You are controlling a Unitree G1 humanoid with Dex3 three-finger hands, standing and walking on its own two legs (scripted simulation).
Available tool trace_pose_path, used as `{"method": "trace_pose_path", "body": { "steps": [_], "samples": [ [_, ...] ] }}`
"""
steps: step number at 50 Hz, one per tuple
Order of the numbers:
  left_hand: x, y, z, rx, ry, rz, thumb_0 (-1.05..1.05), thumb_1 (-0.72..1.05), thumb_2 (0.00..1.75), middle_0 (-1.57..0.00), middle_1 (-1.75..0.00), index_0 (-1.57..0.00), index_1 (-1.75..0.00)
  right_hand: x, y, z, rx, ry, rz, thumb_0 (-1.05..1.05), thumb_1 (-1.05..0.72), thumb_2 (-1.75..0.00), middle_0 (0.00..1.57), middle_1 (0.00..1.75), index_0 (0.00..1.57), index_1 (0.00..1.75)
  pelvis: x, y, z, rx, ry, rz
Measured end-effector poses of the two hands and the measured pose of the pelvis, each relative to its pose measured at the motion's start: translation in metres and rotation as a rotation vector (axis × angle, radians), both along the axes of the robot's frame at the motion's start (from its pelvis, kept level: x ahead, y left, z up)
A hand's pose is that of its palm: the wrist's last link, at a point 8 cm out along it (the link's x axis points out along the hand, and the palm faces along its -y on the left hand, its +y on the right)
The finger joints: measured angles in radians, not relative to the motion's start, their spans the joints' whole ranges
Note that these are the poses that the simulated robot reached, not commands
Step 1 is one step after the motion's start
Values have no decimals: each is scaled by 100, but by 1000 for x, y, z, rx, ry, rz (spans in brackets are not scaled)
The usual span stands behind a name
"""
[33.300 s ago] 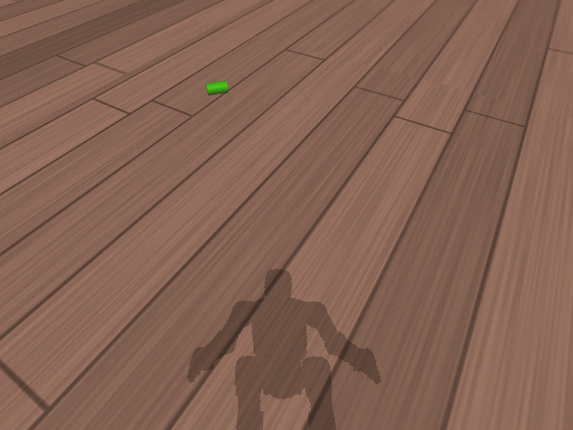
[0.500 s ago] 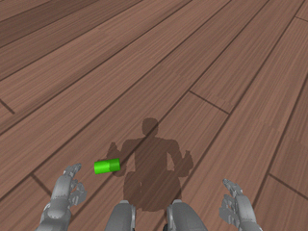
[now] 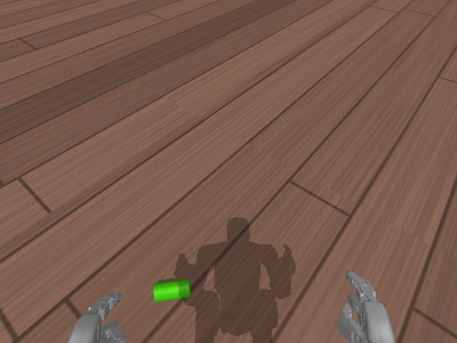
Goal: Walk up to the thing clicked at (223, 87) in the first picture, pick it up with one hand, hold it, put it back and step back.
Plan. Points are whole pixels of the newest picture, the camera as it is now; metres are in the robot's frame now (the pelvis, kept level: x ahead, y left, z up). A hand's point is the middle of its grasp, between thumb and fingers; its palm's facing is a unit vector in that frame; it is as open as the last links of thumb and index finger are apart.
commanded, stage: home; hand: left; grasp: from above
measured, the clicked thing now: (172, 290) +0.45 +0.21 -0.68
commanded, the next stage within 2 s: stand in 1.80 s
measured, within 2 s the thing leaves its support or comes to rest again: neither
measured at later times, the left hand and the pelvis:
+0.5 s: hand (130, 339) +0.16 +0.17 -0.05, palm faces +0.04 -0.98 -0.21, open 7.4 cm; pelvis +0.00 -0.01 +0.00, yaw +0 degrees
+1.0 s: hand (131, 342) +0.16 +0.17 -0.05, palm faces +0.04 -0.98 -0.20, open 7.4 cm; pelvis +0.00 -0.01 +0.00, yaw +0 degrees
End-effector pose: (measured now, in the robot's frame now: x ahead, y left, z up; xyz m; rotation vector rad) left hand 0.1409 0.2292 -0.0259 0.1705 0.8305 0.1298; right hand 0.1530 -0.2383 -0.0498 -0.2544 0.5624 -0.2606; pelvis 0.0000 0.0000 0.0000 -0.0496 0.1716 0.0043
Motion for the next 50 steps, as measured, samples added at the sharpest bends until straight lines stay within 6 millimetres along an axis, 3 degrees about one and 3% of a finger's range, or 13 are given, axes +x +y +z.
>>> {"method": "trace_pose_path", "body": {
  "steps": [25,50],
  "samples": [
    [6,-9,1,4,-4,-13,2,90,90,-20,-30,-20,-30,-12,-10,-10,6,53,-14,1,-90,-90,20,30,20,30,2,-7,0,9,-3,-3],
    [1,-11,0,3,-5,-13,2,90,90,-20,-30,-20,-30,-10,-11,-9,5,27,-5,1,-90,-90,20,30,20,30,-2,-9,-1,11,-5,-2]
  ]
}}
